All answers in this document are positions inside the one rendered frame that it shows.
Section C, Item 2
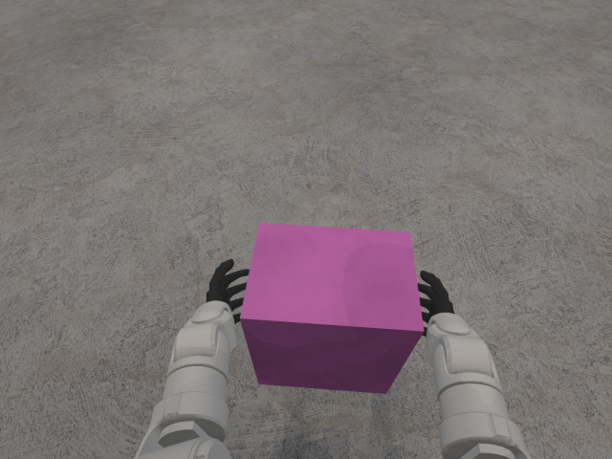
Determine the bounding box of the carton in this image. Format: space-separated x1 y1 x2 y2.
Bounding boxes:
240 223 424 394

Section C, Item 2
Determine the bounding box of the left robot forearm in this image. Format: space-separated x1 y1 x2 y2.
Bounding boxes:
134 300 237 459

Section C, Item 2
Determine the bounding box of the robot left upper arm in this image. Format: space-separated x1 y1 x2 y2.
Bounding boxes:
137 436 231 459

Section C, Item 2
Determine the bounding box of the right robot forearm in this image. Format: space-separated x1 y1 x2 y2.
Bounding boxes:
426 313 532 459

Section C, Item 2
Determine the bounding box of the robot left hand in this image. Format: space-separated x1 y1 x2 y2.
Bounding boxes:
206 259 250 324

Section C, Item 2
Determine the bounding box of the robot right hand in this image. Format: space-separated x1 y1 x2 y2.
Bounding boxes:
417 271 454 337

